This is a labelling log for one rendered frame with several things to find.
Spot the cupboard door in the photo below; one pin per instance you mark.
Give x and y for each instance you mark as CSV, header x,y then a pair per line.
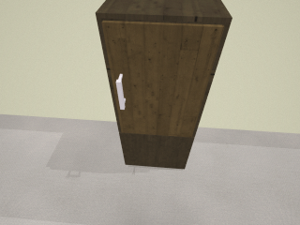
x,y
166,67

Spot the handle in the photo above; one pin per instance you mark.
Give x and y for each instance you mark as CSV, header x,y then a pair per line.
x,y
120,93

